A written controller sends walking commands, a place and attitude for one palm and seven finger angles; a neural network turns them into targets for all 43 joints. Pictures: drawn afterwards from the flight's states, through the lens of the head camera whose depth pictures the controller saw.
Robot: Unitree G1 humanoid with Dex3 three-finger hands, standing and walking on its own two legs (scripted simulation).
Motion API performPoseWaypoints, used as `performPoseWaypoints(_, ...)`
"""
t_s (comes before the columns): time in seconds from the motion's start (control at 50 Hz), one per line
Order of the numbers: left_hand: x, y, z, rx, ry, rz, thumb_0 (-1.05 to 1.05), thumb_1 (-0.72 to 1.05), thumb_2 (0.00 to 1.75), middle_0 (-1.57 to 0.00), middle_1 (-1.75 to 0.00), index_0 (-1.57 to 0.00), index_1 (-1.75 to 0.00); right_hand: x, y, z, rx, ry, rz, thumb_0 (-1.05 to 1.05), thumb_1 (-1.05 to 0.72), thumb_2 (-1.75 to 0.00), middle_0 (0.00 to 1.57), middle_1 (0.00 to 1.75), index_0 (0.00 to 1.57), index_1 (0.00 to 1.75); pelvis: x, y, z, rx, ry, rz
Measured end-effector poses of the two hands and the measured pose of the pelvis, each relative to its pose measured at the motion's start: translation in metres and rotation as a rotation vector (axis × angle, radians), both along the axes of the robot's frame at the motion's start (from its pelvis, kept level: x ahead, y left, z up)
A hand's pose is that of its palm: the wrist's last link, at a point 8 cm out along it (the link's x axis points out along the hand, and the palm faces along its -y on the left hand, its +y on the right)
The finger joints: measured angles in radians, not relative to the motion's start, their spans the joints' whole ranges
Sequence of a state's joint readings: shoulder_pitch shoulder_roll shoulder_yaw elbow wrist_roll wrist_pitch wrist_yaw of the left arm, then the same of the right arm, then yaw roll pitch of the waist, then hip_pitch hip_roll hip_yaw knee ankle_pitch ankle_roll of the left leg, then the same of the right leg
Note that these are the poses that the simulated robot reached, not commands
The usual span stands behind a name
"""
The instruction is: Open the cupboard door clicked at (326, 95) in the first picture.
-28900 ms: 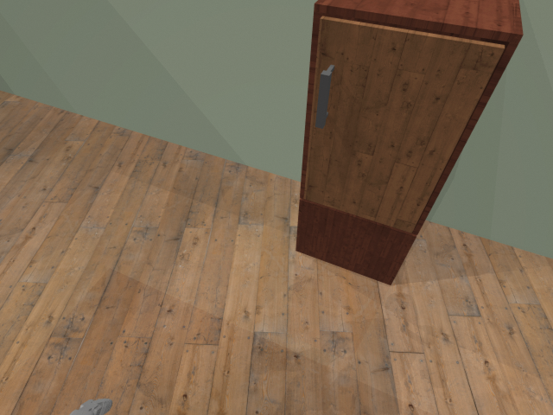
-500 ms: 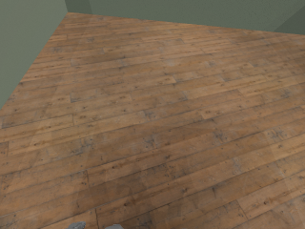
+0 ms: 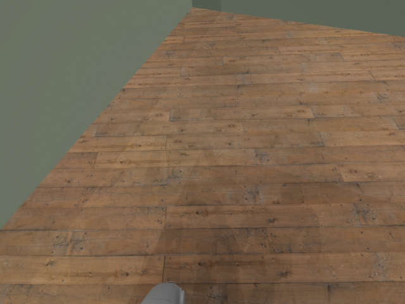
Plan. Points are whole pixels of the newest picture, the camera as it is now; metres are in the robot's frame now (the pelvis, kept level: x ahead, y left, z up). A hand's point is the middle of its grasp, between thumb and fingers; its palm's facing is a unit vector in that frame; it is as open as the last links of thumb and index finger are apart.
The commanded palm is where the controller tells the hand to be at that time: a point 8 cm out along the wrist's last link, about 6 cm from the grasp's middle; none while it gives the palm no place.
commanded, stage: turn to face it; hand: left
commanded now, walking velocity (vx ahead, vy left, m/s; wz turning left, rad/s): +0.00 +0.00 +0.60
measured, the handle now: out of the picture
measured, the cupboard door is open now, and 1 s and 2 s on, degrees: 45 45 45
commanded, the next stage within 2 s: none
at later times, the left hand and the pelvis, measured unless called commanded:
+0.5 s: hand out of the picture +0.05 +0.23 -0.16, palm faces +0.31 -0.90 -0.29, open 7.4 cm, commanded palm none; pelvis +0.01 -0.01 -0.01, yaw +18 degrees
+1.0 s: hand out of the picture -0.07 +0.19 -0.19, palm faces +0.61 -0.75 -0.25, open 7.3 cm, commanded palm none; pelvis +0.02 -0.02 -0.02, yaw +37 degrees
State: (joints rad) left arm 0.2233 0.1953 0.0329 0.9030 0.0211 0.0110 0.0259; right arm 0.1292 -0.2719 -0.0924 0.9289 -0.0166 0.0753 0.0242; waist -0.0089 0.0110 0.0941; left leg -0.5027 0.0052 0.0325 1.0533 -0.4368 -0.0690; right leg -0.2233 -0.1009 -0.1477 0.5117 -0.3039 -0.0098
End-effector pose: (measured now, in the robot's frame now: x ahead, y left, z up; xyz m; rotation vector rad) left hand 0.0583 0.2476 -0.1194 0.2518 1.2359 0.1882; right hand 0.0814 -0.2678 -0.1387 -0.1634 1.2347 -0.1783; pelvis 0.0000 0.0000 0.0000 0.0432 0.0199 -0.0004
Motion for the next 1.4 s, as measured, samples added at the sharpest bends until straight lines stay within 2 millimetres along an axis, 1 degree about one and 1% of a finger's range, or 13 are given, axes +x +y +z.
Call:
performPoseWaypoints(0.1,-0.034,-0.005,-0.012,-0.049,0.037,0.094,0.01,0.9,0.9,-0.2,-0.3,-0.21,-0.3,0.042,0.019,0.005,0.004,-0.024,0.118,0.0,-0.91,-0.9,0.2,0.3,0.2,0.3,0.002,0.002,-0.001,0.001,-0.004,0.073)
performPoseWaypoints(0.22,-0.071,0.016,-0.041,-0.08,0.086,0.219,0.01,0.9,0.9,-0.21,-0.3,-0.21,-0.3,0.088,0.055,0.004,-0.022,-0.113,0.256,0.0,-0.91,-0.9,0.2,0.3,0.2,0.3,0.003,0.016,-0.02,-0.024,-0.003,0.165)
performPoseWaypoints(0.32,-0.068,0.032,-0.034,-0.051,0.062,0.28,0.01,0.91,0.9,-0.2,-0.3,-0.2,-0.3,0.086,0.065,0.01,-0.036,-0.093,0.311,0.0,-0.91,-0.9,0.2,0.3,0.2,0.3,0.001,0.014,-0.012,-0.035,-0.007,0.22)
performPoseWaypoints(0.42,-0.05,0.035,-0.016,-0.02,-0.02,0.298,0.01,0.91,0.9,-0.2,-0.3,-0.2,-0.3,0.074,0.058,0.007,-0.024,-0.032,0.329,0.0,-0.91,-0.9,0.2,0.3,0.2,0.3,0.003,0.005,-0.006,-0.045,-0.005,0.266)
performPoseWaypoints(0.54,-0.032,0.019,-0.004,0.031,-0.1,0.314,0.01,0.91,0.9,-0.2,-0.3,-0.2,-0.3,0.07,0.031,-0.011,0.0,0.037,0.339,0.0,-0.91,-0.9,0.21,0.3,0.2,0.3,0.012,-0.019,-0.011,-0.038,0.005,0.341)
performPoseWaypoints(0.6,-0.035,0.005,-0.001,0.052,-0.118,0.336,0.0,0.91,0.9,-0.2,-0.3,-0.2,-0.3,0.077,0.018,-0.02,0.002,0.066,0.358,0.0,-0.91,-0.9,0.2,0.3,0.2,0.3,0.015,-0.029,-0.014,-0.032,0.001,0.386)
performPoseWaypoints(0.7,-0.056,-0.023,0.003,0.016,-0.08,0.406,0.0,0.91,0.9,-0.2,-0.3,-0.2,-0.3,0.098,0.016,-0.01,-0.003,0.08,0.411,0.0,-0.91,-0.9,0.2,0.3,0.2,0.3,0.021,-0.034,-0.003,-0.006,-0.007,0.454)
performPoseWaypoints(0.8,-0.085,-0.041,-0.006,-0.038,-0.047,0.496,0.0,0.9,0.9,-0.2,-0.3,-0.21,-0.3,0.127,0.038,-0.001,-0.007,0.058,0.508,0.0,-0.91,-0.9,0.2,0.3,0.2,0.3,0.025,-0.033,0.0,0.006,-0.01,0.525)
performPoseWaypoints(0.92,-0.14,-0.037,-0.035,-0.074,0.003,0.635,0.0,0.91,0.9,-0.21,-0.3,-0.21,-0.3,0.168,0.09,0.001,-0.023,-0.054,0.656,0.0,-0.91,-0.9,0.2,0.3,0.2,0.3,0.02,-0.017,-0.018,-0.025,-0.015,0.61)
performPoseWaypoints(1.0,-0.164,-0.028,-0.04,-0.06,0.055,0.702,0.01,0.91,0.9,-0.2,-0.3,-0.21,-0.3,0.178,0.112,0.008,-0.032,-0.103,0.721,0.0,-0.91,-0.9,0.2,0.3,0.2,0.3,0.016,-0.017,-0.018,-0.026,-0.019,0.652)
performPoseWaypoints(1.22,-0.147,-0.025,-0.008,0.021,-0.05,0.776,0.01,0.91,0.9,-0.2,-0.3,-0.2,-0.3,0.186,0.111,0.001,-0.008,-0.021,0.805,0.0,-0.91,-0.9,0.2,0.3,0.2,0.3,0.034,-0.032,-0.007,-0.043,-0.018,0.77)
performPoseWaypoints(1.3,-0.136,-0.041,-0.005,0.066,-0.091,0.804,0.01,0.91,0.9,-0.2,-0.3,-0.2,-0.3,0.201,0.102,-0.016,0.009,0.012,0.825,0.0,-0.91,-0.9,0.21,0.3,0.2,0.3,0.048,-0.044,-0.015,-0.032,-0.017,0.826)
performPoseWaypoints(1.4,-0.139,-0.074,0.002,0.038,-0.077,0.874,0.0,0.91,0.9,-0.2,-0.3,-0.2,-0.3,0.219,0.106,-0.011,0.0,0.044,0.877,0.0,-0.91,-0.9,0.2,0.3,0.2,0.3,0.056,-0.048,-0.006,-0.009,-0.023,0.899)
